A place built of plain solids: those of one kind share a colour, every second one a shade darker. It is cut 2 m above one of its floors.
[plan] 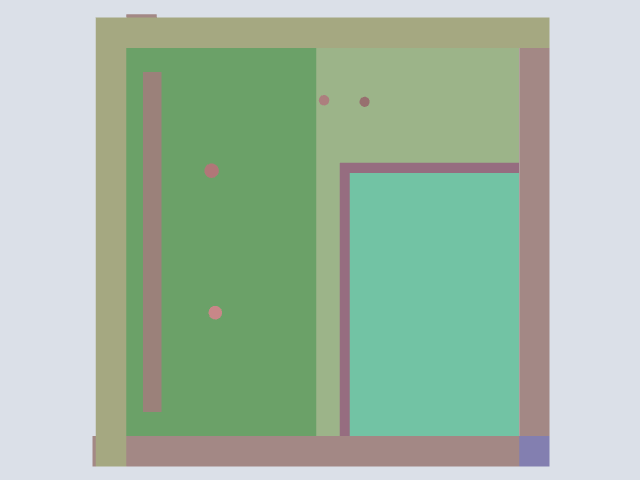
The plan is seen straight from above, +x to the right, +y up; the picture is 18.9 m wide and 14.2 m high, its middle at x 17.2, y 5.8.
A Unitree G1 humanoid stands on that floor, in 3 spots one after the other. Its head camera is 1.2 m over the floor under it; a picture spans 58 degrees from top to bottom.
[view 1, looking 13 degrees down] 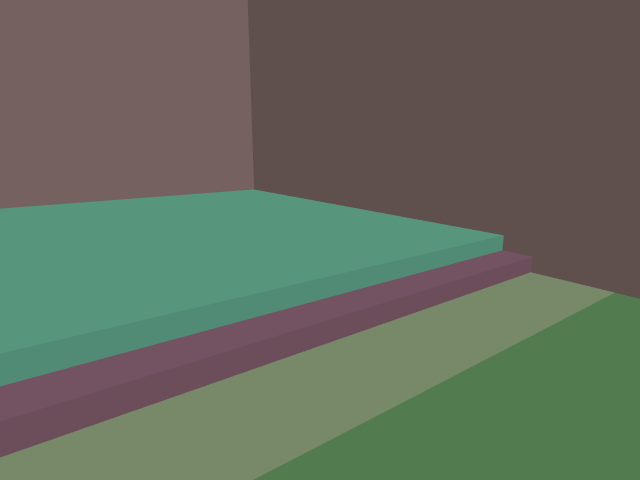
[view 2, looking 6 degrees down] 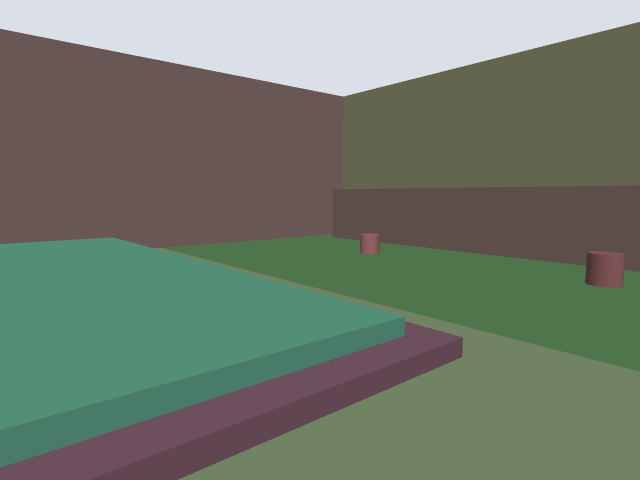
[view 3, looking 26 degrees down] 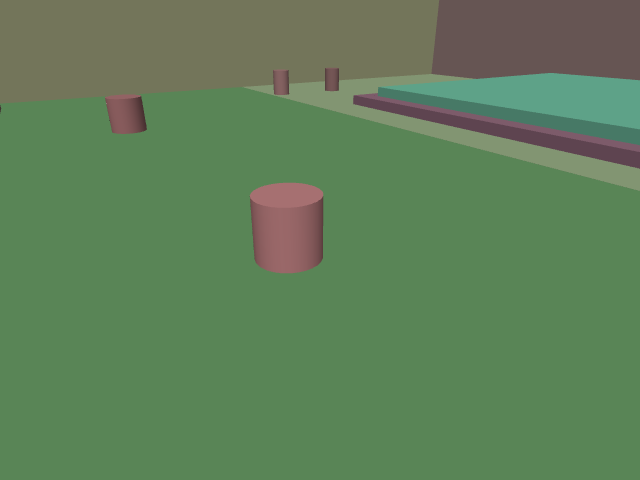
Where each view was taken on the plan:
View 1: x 15.88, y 3.89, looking -37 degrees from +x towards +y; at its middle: floor_kid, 4.00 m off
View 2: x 20.59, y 9.78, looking -130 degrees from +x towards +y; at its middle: floor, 11.49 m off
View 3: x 13.07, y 1.65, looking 58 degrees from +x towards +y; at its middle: zclutw_stool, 2.40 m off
